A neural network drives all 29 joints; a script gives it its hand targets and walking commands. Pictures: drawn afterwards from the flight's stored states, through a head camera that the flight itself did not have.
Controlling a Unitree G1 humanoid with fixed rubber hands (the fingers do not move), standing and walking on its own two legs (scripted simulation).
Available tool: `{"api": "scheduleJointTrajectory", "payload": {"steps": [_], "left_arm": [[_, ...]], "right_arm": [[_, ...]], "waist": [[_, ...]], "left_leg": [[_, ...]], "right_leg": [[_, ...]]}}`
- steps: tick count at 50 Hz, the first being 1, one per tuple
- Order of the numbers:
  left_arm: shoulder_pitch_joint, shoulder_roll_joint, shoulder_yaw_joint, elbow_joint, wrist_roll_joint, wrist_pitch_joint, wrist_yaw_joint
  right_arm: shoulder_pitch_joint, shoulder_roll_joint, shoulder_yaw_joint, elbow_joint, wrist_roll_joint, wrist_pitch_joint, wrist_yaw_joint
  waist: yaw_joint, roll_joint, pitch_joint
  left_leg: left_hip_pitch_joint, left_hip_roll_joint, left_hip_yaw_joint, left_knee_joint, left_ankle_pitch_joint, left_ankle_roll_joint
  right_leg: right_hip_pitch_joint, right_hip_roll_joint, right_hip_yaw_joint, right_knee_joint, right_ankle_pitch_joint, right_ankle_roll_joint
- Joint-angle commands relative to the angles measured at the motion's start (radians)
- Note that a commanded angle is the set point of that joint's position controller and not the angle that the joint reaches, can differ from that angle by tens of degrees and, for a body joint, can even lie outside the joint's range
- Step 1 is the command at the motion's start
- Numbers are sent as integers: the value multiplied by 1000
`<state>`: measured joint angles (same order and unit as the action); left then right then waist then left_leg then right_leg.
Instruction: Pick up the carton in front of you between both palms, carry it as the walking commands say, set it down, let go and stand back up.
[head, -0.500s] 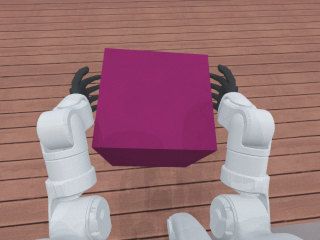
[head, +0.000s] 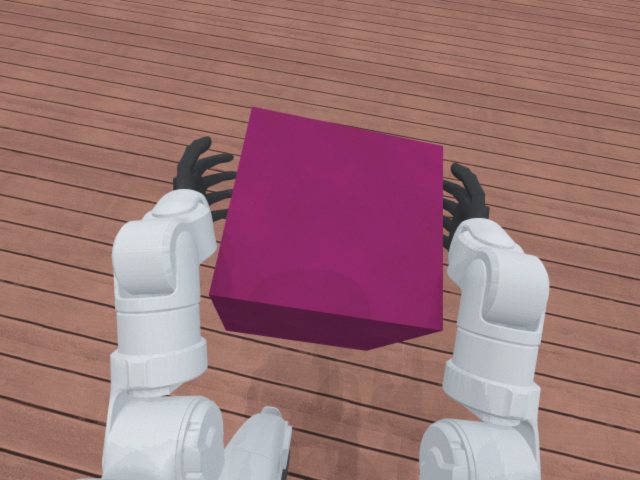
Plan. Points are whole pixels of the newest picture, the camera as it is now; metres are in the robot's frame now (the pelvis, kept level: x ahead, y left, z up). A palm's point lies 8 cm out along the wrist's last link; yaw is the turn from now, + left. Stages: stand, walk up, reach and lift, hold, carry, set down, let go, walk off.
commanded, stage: carry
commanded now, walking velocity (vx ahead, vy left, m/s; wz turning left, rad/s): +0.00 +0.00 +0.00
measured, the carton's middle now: (319, 250) +0.37 +0.05 +0.05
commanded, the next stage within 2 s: none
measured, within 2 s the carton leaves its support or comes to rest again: neither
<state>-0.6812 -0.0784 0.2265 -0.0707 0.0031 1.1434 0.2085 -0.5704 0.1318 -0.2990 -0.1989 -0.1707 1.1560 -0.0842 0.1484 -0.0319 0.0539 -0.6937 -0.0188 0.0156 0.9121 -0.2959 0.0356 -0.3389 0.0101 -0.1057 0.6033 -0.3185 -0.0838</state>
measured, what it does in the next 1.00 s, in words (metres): steps on the spot: left foot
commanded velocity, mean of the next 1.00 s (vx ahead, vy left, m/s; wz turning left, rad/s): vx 0.00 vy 0.00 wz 0.00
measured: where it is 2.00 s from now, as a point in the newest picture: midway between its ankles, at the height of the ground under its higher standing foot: (315, 423)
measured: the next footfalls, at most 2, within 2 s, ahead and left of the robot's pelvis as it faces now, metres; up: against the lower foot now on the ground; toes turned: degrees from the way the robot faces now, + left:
left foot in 0.06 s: +0.18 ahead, +0.10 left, +0.00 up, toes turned +2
right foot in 2.00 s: +0.48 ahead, -0.09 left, +0.00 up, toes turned -8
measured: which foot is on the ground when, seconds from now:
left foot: up 0.00-0.04, down 0.06-1.00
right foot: down 0.00-1.00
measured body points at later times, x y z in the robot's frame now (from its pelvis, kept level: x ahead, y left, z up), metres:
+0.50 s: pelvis +0.07 +0.02 +0.00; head +0.08 +0.01 +0.45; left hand +0.45 +0.15 +0.13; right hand +0.43 -0.15 +0.12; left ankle +0.14 +0.10 -0.73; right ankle +0.00 -0.08 -0.73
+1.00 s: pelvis +0.07 +0.00 +0.00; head +0.04 +0.00 +0.45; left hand +0.42 +0.13 +0.13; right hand +0.40 -0.17 +0.12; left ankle +0.14 +0.10 -0.73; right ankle +0.00 -0.08 -0.73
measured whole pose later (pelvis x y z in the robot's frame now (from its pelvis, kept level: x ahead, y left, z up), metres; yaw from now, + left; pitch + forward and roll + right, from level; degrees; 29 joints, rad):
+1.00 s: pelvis +0.07 +0.00 +0.00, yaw -3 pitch +1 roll +0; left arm -0.58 -0.11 0.26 0.09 0.13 1.14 0.19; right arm -0.61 0.08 -0.24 0.12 -0.10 1.22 -0.19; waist -0.01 0.00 -0.09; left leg -0.37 0.00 0.10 0.54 -0.18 0.04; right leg -0.16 0.03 -0.04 0.55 -0.40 -0.04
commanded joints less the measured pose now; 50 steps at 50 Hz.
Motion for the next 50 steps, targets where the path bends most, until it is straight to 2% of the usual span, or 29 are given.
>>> {"api": "scheduleJointTrajectory", "payload": {"steps": [1, 2, 3, 4, 5, 6, 7, 8, 10, 11, 13, 16, 20, 22, 25, 28, 35, 43, 50], "left_arm": [[-504, -880, -622, 104, -313, 74, -195], [-475, -862, -582, 142, -284, 91, -187], [-452, -844, -539, 198, -255, 109, -178], [-424, -821, -480, 257, -216, 124, -164], [-438, -841, -460, 245, -199, 127, -154], [-477, -841, -434, 227, -182, 127, -149], [-506, -859, -420, 219, -173, 121, -148], [-534, -896, -423, 218, -175, 116, -152], [-589, -945, -442, 206, -182, 106, -160], [-577, -957, -443, 232, -173, 101, -163], [-550, -969, -437, 257, -159, 84, -168], [-578, -1013, -478, 222, -173, 52, -176], [-623, -1046, -537, 155, -230, 36, -182], [-573, -1031, -549, 156, -233, 37, -179], [-528, -986, -553, 150, -220, 37, -176], [-545, -985, -570, 137, -227, 38, -182], [-582, -1016, -588, 114, -246, 25, -188], [-518, -969, -553, 149, -212, 28, -174], [-549, -974, -542, 155, -207, 23, -176]], "right_arm": [[-603, 653, 625, 43, 294, 59, 41], [-630, 641, 616, 61, 318, 71, 42], [-642, 634, 604, 105, 329, 81, 38], [-661, 635, 588, 147, 348, 95, 36], [-707, 674, 592, 160, 374, 102, 40], [-744, 713, 591, 176, 401, 104, 48], [-784, 744, 591, 168, 427, 100, 57], [-822, 790, 598, 163, 439, 91, 65], [-855, 860, 594, 192, 456, 79, 75], [-840, 877, 585, 228, 454, 74, 78], [-830, 904, 577, 255, 446, 56, 81], [-847, 944, 602, 235, 447, 24, 82], [-930, 947, 639, 130, 465, 5, 67], [-855, 915, 645, 147, 437, 14, 53], [-742, 896, 625, 205, 401, 27, 51], [-716, 885, 607, 227, 386, 29, 55], [-763, 896, 629, 192, 401, 16, 66], [-721, 876, 629, 222, 400, 20, 63], [-746, 889, 618, 234, 399, 13, 64]], "waist": [[-158, -38, -499], [-144, 96, -512], [-140, 178, -553], [-142, 128, -559], [-141, 113, -573], [-143, 82, -526], [-137, 82, -502], [-139, 94, -490], [-151, 102, -467], [-154, 100, -467], [-157, 90, -499], [-161, 64, -556], [-161, 41, -565], [-159, 15, -569], [-158, -14, -571], [-157, -11, -553], [-152, 34, -500], [-153, 12, -487], [-154, 16, -450]], "left_leg": [[611, 52, 15, -518, 507, 37], [717, 214, -120, -464, 873, 91], [768, 346, -296, -407, 1078, 163], [717, 341, -325, -437, 951, 187], [684, 320, -299, -461, 715, 205], [606, 274, -273, -466, 562, 165], [539, 225, -224, -471, 431, 123], [510, 205, -219, -498, 308, 92], [504, 216, -231, -567, 220, 59], [525, 214, -221, -566, 240, 51], [578, 199, -180, -511, 386, 51], [639, 171, -107, -437, 562, 58], [625, 150, -66, -405, 523, 73], [621, 147, -56, -396, 502, 77], [599, 144, -41, -366, 539, 80], [571, 137, -28, -353, 515, 75], [557, 137, -39, -378, 424, 62], [545, 141, -46, -390, 387, 56], [531, 142, -50, -413, 320, 47]], "right_leg": [[103, -104, 66, 87, 452, 5], [25, -83, 59, 123, 59, 41], [-42, -35, 76, 181, -203, 70], [-43, -37, 126, 136, -272, 62], [0, -52, 136, 48, -239, 54], [54, -64, 126, -42, -134, 62], [105, -58, 103, -54, -78, 65], [128, -53, 116, -51, -57, 60], [120, -45, 107, -46, -87, 56], [118, -51, 107, -59, -75, 56], [136, -71, 117, -96, -6, 57], [159, -92, 134, -96, 156, 64], [179, -108, 149, -101, 249, 53], [181, -114, 156, -100, 289, 44], [210, -127, 160, -80, 431, 42], [226, -137, 160, -70, 520, 40], [194, -132, 167, -103, 393, 29], [194, -125, 166, -117, 335, 28], [163, -125, 171, -143, 253, 24]]}}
